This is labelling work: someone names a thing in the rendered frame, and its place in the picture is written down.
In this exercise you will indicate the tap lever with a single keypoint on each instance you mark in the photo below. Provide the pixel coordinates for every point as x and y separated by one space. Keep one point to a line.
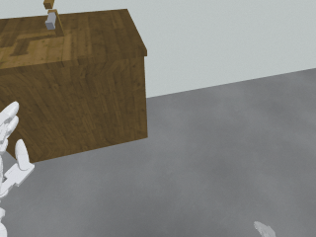
50 22

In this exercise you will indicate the counter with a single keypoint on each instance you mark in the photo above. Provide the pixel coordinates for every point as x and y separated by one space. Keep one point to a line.
80 86

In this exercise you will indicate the left robot hand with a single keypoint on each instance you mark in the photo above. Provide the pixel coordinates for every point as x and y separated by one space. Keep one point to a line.
19 171

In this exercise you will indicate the right robot hand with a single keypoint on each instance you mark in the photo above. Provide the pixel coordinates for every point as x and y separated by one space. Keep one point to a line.
264 230

